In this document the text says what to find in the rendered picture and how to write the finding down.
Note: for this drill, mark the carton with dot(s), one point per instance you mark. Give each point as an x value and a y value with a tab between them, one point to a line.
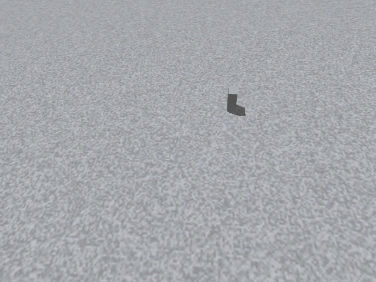
232	99

